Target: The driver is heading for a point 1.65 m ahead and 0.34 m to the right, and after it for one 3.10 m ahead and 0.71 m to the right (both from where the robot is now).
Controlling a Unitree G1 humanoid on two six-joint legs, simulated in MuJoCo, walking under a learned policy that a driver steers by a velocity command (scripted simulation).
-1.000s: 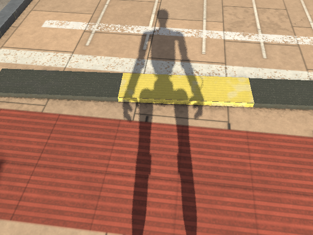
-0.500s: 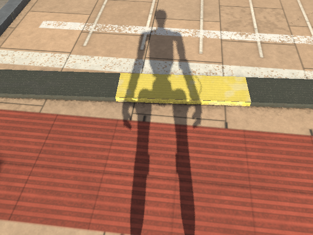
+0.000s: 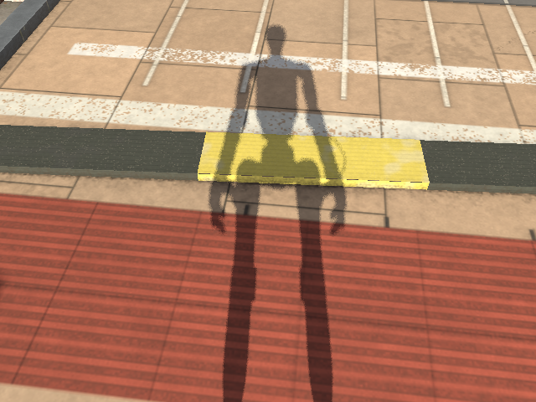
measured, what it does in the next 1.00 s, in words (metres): goes down: right foot 0.16 m lower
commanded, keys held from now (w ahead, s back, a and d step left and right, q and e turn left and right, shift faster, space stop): w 1.00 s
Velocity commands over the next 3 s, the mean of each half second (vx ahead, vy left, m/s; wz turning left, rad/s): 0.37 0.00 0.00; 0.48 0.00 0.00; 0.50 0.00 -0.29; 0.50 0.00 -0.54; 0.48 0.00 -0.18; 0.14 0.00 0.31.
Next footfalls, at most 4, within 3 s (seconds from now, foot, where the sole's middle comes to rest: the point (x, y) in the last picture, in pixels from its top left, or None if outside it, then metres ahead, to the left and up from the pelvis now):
0.66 right None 0.47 -0.15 -0.94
1.10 left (254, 353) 0.75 0.08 -0.94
1.70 right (338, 281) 1.01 -0.19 -0.94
2.22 left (312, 207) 1.34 -0.12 -0.94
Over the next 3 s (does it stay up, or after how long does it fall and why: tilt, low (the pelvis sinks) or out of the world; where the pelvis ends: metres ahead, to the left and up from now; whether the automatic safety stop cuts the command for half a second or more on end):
stays up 1.35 -0.28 -0.18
